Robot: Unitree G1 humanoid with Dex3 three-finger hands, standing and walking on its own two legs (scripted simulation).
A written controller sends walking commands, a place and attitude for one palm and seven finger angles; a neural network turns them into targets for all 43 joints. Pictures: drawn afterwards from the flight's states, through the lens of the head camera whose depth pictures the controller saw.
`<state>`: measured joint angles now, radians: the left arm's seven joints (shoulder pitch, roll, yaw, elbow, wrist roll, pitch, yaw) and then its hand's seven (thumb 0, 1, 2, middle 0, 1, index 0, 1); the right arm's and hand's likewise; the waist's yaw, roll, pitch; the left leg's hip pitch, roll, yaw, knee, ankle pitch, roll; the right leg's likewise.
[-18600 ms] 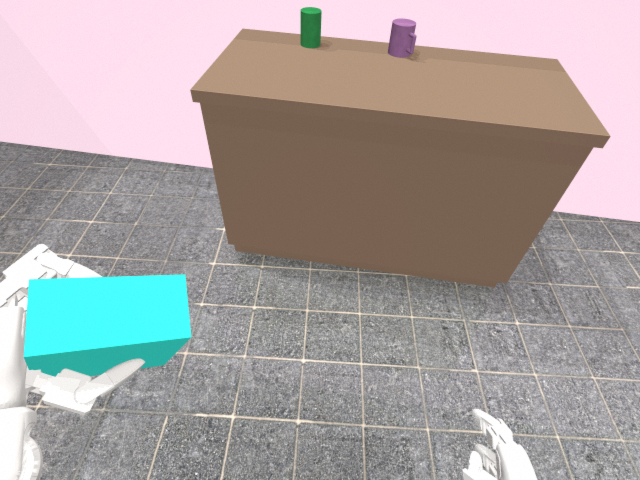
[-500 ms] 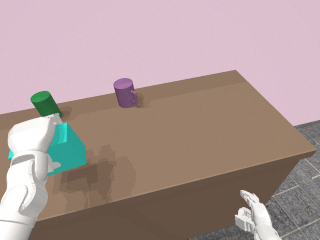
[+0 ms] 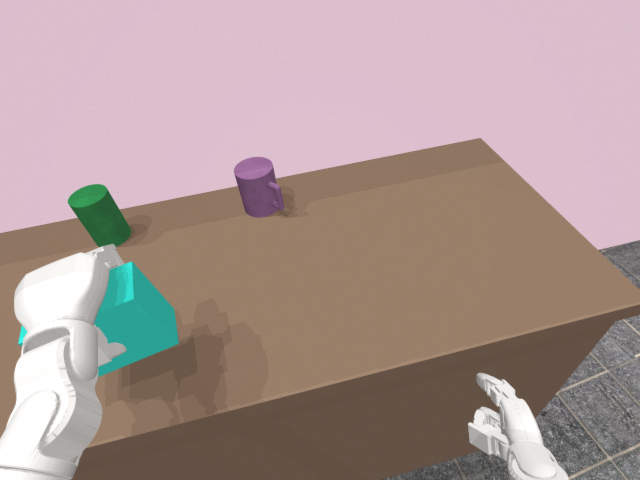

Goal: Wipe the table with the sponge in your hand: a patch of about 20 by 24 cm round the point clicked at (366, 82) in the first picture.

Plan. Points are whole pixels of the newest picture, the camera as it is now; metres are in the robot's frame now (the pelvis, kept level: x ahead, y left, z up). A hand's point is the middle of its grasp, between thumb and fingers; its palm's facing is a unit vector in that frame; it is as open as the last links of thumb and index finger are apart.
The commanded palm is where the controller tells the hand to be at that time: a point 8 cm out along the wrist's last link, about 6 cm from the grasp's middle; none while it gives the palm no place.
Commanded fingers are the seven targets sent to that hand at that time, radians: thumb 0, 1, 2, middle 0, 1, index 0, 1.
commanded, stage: lower the sponge onto the table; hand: left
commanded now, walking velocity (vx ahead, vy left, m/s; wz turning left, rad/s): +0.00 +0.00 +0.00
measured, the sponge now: (115, 330) +0.25 +0.32 +0.07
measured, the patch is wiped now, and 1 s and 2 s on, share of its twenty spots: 0.00 0.00 0.15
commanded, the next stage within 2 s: wipe forward along the first lane in 0.76 s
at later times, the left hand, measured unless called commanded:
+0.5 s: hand (127, 349) +0.22 +0.29 +0.06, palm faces -0.09 -0.12 -0.99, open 10.0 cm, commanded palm +0.21 +0.28 +0.14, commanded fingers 0.00 0.10 1.30 -1.20 -1.60 -1.20 -1.60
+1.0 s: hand (150, 336) +0.25 +0.27 +0.06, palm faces -0.05 -0.06 -1.00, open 10.0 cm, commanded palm +0.23 +0.27 +0.12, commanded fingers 0.00 0.10 1.30 -1.20 -1.60 -1.20 -1.60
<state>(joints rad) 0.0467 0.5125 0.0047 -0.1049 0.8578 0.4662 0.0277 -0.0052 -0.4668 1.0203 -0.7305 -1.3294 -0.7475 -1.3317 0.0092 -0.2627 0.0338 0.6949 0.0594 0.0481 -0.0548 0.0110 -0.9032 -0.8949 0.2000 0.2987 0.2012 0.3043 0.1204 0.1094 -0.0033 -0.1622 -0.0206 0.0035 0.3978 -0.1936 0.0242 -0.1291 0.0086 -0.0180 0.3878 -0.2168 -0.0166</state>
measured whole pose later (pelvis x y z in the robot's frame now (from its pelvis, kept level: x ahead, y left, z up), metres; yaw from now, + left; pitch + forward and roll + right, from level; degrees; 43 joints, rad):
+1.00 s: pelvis +0.01 -0.01 +0.00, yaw +0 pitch -1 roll +0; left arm 0.07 0.47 -0.09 0.01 0.95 0.30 0.04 -0.01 -0.47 1.03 -0.72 -1.34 -0.74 -1.34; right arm 0.05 -0.28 0.01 0.70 0.04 0.02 -0.08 0.01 -0.90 -0.89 0.20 0.30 0.20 0.30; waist 0.12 0.09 0.00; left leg -0.20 -0.01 -0.01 0.43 -0.21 0.01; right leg -0.16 0.02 -0.02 0.42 -0.24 -0.03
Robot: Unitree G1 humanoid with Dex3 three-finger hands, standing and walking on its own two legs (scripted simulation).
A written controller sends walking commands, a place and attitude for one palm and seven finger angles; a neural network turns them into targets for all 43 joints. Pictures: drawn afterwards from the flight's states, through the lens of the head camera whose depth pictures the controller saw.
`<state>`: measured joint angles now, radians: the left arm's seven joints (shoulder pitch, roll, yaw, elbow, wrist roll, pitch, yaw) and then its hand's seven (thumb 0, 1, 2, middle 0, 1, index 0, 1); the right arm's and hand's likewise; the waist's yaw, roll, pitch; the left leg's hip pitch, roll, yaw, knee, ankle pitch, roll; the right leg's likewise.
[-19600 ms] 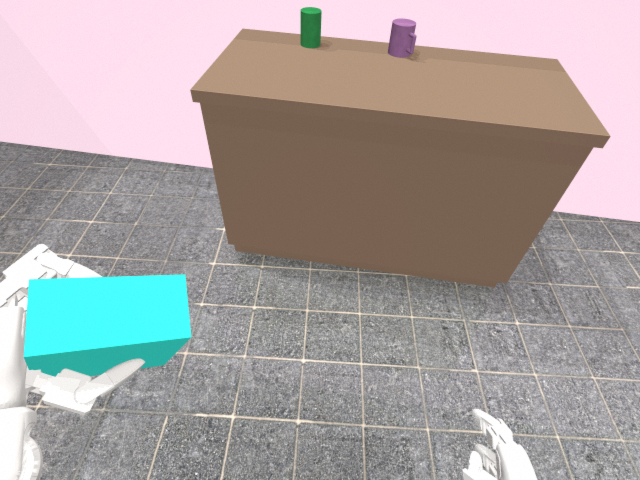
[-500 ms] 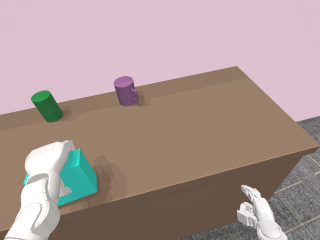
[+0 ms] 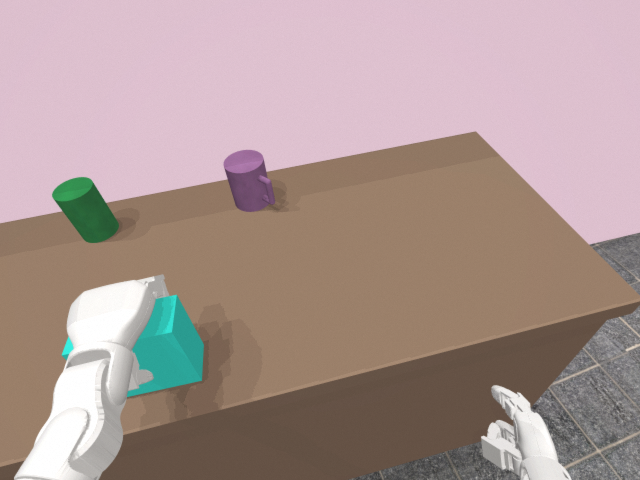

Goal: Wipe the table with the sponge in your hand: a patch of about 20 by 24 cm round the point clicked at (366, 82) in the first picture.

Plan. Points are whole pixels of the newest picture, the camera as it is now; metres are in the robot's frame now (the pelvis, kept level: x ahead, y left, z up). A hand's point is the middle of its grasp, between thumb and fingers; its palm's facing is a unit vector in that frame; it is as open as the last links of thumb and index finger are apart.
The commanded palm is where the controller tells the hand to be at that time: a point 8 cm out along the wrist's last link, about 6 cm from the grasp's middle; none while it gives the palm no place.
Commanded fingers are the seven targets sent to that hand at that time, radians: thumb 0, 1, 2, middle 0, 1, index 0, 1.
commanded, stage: wipe forward along the first lane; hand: left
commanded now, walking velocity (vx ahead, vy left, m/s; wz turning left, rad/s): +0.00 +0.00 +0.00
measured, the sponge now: (147, 356) +0.24 +0.29 +0.01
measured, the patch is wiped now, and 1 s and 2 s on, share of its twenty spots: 0.00 0.15 0.25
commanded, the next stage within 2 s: slide across to the middle lane in 1.48 s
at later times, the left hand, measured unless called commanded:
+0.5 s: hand (139, 302) +0.29 +0.31 +0.06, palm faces -0.05 -0.04 -1.00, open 10.0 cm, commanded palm +0.27 +0.30 +0.10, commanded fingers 0.00 0.10 1.30 -1.20 -1.60 -1.20 -1.60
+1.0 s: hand (142, 270) +0.35 +0.33 +0.06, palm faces -0.10 +0.00 -1.00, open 10.0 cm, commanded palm +0.33 +0.33 +0.09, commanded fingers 0.00 0.10 1.30 -1.20 -1.60 -1.20 -1.60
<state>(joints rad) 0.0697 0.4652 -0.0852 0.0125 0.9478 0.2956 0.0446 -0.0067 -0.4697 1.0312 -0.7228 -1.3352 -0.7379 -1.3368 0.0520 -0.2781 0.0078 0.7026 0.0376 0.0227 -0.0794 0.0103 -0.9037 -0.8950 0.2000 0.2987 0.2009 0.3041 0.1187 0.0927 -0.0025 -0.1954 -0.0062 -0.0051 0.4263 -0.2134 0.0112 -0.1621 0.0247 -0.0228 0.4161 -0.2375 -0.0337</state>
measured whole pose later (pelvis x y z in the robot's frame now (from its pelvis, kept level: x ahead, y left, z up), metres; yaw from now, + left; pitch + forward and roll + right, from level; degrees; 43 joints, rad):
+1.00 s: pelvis +0.00 +0.01 -0.01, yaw +0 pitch +6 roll -1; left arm -0.43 0.53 -0.02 0.63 1.01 0.19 0.08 0.01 -0.48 1.04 -0.73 -1.33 -0.74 -1.34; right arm 0.16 -0.29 0.00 0.72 0.08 0.09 -0.07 0.01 -0.90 -0.89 0.20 0.30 0.20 0.30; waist 0.04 0.06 -0.07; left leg -0.39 -0.01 -0.01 0.52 -0.23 0.02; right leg -0.35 0.02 -0.03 0.49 -0.25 -0.03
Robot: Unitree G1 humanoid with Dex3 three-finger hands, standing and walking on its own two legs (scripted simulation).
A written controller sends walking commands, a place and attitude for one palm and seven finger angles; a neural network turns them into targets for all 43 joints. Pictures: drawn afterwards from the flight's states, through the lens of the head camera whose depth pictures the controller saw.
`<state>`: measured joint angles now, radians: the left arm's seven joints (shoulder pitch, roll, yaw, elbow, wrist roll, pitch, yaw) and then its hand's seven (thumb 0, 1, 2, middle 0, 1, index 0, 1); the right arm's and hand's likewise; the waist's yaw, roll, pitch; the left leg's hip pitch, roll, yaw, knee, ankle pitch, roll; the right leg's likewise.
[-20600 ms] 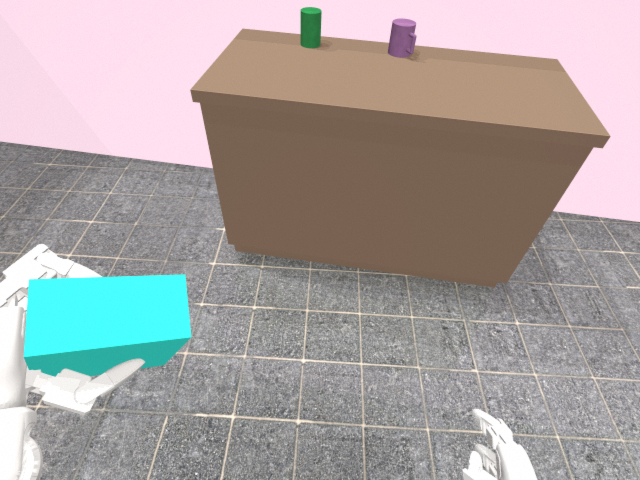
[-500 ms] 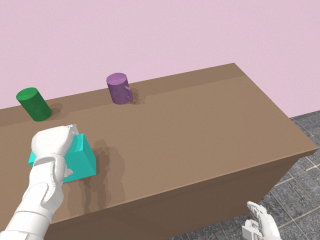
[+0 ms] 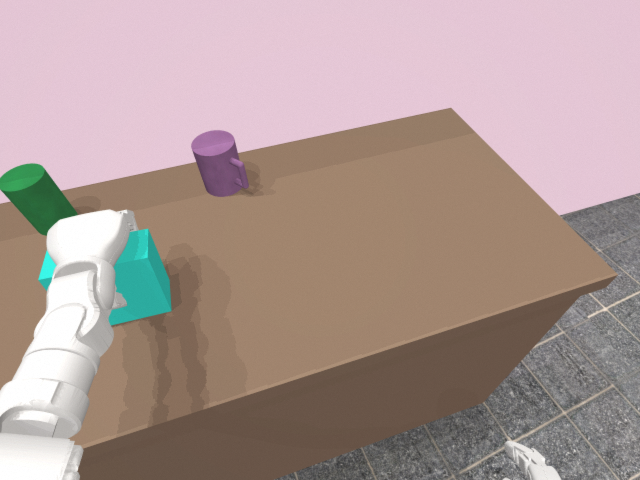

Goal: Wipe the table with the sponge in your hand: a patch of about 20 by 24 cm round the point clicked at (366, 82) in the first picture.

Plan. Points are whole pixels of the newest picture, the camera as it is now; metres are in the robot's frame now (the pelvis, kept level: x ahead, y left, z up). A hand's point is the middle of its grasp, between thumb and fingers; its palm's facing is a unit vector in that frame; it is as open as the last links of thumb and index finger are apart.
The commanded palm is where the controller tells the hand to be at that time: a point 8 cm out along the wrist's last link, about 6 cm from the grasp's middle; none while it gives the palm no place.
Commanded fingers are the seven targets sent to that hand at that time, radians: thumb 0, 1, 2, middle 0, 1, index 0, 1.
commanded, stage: wipe forward along the first lane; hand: left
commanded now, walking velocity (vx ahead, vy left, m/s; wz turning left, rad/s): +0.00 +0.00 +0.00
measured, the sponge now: (118, 289) +0.35 +0.33 +0.01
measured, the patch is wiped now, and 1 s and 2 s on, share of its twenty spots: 0.15 0.25 0.50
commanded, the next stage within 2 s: slide across to the middle lane in 0.48 s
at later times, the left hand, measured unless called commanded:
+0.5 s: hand (103, 235) +0.40 +0.35 +0.06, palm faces -0.12 +0.01 -0.99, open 10.0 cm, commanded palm +0.39 +0.35 +0.10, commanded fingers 0.00 0.10 1.30 -1.20 -1.60 -1.20 -1.60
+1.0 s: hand (125, 221) +0.43 +0.33 +0.06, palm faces -0.08 +0.00 -1.00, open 10.0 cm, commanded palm +0.41 +0.31 +0.12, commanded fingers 0.00 0.10 1.30 -1.20 -1.60 -1.20 -1.60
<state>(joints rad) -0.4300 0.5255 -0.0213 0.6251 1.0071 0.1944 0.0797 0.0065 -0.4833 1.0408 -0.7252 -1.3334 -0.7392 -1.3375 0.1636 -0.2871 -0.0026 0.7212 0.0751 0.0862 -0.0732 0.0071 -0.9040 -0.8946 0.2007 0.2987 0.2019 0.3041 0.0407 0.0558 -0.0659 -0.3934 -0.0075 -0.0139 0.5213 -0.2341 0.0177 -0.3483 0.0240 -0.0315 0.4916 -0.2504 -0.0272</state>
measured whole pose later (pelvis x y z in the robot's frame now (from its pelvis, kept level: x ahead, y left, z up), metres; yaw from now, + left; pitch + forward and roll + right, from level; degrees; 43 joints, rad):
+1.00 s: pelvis +0.02 +0.03 +0.00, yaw -1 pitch +10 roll -2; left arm -0.65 0.53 -0.06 0.83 1.02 0.19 0.13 0.00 -0.49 1.05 -0.72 -1.34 -0.73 -1.34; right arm 0.19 -0.26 -0.02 0.73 0.08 0.11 -0.05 0.01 -0.90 -0.89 0.20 0.30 0.20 0.30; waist 0.00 0.04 -0.08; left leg -0.44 -0.03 0.01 0.53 -0.26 0.05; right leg -0.38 0.00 -0.01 0.46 -0.25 0.01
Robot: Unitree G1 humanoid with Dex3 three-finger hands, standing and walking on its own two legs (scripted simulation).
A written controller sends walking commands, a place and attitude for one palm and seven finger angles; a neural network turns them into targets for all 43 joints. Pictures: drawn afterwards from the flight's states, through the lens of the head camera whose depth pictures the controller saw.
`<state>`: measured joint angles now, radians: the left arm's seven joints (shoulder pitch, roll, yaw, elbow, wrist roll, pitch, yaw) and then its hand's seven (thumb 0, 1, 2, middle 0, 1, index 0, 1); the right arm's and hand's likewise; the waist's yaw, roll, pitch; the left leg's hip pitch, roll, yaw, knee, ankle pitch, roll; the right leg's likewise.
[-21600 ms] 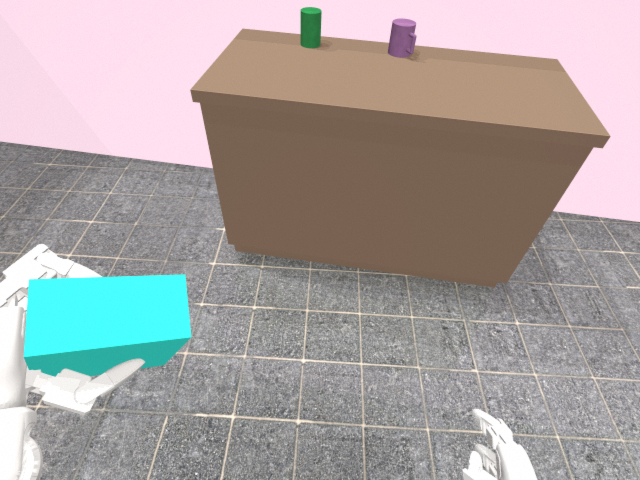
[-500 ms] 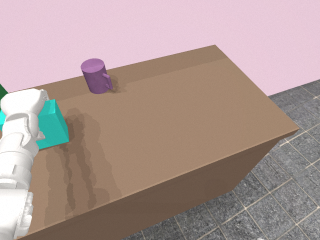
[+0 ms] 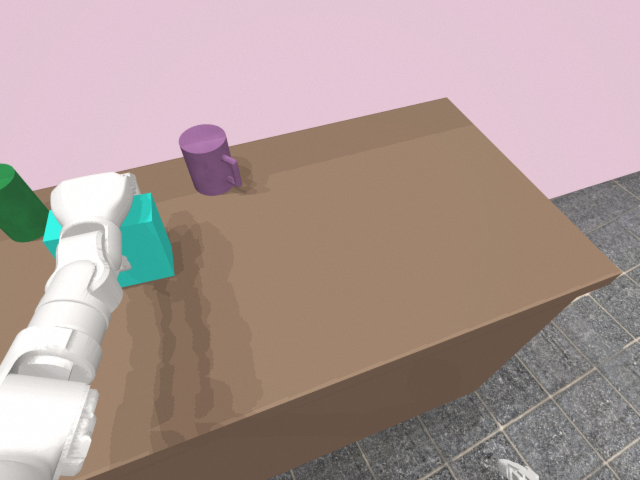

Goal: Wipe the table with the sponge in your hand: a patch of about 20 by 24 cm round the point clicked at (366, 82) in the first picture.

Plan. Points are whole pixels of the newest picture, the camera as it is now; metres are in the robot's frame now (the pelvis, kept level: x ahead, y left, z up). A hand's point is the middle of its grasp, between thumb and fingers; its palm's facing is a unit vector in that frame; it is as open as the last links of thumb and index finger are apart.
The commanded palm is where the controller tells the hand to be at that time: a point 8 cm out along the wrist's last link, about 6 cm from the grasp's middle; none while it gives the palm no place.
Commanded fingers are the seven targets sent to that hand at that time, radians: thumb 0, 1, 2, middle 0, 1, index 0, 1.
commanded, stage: slide across to the middle lane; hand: left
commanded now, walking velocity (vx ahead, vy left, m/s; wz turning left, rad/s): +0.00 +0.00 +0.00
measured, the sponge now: (121, 253) +0.40 +0.31 +0.02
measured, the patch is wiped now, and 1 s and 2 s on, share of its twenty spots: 0.25 0.50 0.50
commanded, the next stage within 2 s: wipe back along the middle lane in 0.22 s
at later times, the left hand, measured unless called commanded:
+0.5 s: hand (165, 226) +0.42 +0.24 +0.06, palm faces -0.04 -0.03 -1.00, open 10.1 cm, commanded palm +0.38 +0.24 +0.11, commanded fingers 0.00 0.10 1.30 -1.20 -1.60 -1.20 -1.60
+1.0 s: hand (155, 265) +0.36 +0.24 +0.06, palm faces -0.04 -0.02 -1.00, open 10.1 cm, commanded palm +0.32 +0.22 +0.09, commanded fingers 0.00 0.10 1.30 -1.20 -1.60 -1.20 -1.60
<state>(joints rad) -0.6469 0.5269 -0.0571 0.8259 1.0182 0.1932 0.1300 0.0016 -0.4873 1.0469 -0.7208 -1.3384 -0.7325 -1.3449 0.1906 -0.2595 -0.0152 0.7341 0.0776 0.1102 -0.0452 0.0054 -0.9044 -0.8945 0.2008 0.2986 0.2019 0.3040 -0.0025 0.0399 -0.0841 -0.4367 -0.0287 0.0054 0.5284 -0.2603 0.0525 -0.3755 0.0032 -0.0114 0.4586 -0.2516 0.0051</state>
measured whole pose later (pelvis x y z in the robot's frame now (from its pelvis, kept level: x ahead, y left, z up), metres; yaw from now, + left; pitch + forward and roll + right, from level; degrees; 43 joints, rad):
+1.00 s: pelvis -0.01 -0.03 +0.00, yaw +0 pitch +5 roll +0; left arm -0.45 0.38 -0.17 0.59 1.00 0.36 0.15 -0.01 -0.47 1.05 -0.69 -1.37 -0.70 -1.38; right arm 0.10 -0.27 0.00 0.68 0.09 0.15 -0.05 0.01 -0.91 -0.89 0.20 0.30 0.20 0.30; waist 0.05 0.06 -0.09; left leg -0.34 -0.01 -0.01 0.49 -0.24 0.01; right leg -0.30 0.03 -0.02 0.46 -0.26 -0.03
